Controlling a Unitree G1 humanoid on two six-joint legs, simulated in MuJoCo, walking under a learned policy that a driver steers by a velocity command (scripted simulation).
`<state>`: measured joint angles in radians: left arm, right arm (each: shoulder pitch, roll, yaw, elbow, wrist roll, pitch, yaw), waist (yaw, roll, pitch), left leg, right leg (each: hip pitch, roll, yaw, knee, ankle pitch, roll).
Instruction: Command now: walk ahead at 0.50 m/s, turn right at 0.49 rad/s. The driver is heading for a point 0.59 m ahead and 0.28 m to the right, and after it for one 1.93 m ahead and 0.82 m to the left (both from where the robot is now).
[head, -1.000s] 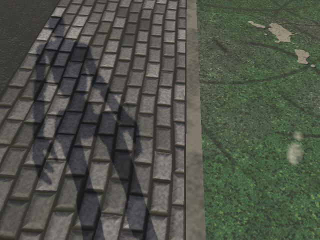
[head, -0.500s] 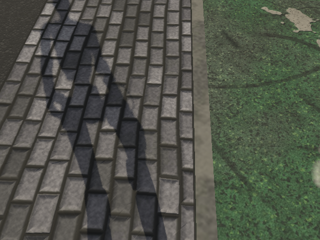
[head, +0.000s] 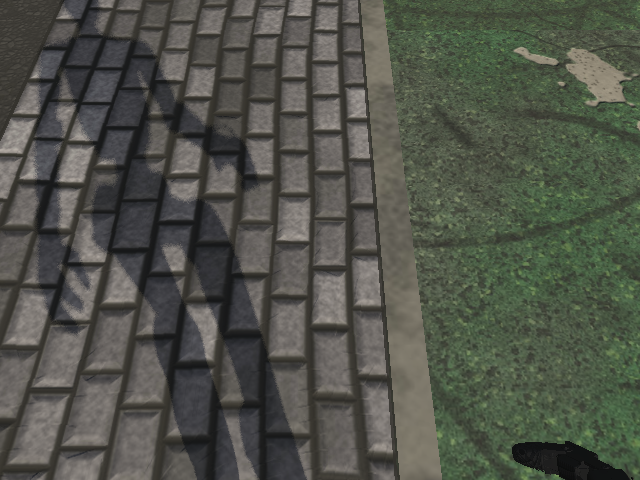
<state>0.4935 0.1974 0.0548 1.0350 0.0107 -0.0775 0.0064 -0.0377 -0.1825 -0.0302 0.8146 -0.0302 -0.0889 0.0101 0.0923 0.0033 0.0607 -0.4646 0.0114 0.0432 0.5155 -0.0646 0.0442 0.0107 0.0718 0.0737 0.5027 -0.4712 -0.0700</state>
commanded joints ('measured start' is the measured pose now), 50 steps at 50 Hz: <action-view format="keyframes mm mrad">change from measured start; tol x16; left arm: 1 54 40 9 -135 -44 -11 1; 17 -393 47 -1 -283 22 65 -70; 25 -140 332 88 -284 3 46 -22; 50 -253 229 74 -341 13 111 -21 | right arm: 1 424 -315 -89 30 -36 -4 -20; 6 262 -92 -35 36 2 -10 -19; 25 472 -137 -50 -27 29 64 -32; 50 263 -163 -35 -124 34 107 -51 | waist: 1 -165 283 -416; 3 -121 46 -151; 6 -76 91 -51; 21 -65 118 -92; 25 -46 -247 -418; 29 -99 -30 -122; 50 -82 -138 -123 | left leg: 1 793 475 -729 -222 -222 178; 6 329 269 -211 -329 -92 79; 12 329 242 54 -295 491 93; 21 452 259 180 -7 686 57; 23 375 211 206 367 445 0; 24 127 128 209 644 -314 -38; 25 -88 -43 59 901 -642 -75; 26 -141 25 -46 911 -564 -78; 35 -63 43 -83 580 -303 -84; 50 155 -83 -103 101 -364 -26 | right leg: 1 -590 30 -31 704 -84 -36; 10 -655 -152 -47 649 262 6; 16 -519 -104 -171 229 478 15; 22 -320 -15 -196 33 330 -71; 23 -176 -34 -142 -75 520 -100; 24 45 -308 148 21 1068 -155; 25 189 -476 500 -31 1215 -368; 30 -214 -256 217 -183 759 -205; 39 -233 -198 333 -267 205 -147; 50 -266 -162 478 -230 265 -115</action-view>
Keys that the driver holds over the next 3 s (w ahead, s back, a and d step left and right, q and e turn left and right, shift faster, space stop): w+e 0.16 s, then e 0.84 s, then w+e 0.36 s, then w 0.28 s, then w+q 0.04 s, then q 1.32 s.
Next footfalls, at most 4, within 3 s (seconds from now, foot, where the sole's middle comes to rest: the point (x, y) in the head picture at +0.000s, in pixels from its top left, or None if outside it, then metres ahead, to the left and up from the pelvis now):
0.46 right None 0.34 -0.11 -0.76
1.06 left None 0.37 0.07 -0.76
1.56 right None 0.34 -0.26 -0.76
2.02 left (530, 409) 0.62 -0.36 -0.76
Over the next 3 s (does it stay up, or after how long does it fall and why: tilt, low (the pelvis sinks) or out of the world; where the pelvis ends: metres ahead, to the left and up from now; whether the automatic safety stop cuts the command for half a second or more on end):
stays up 0.49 -0.37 0.01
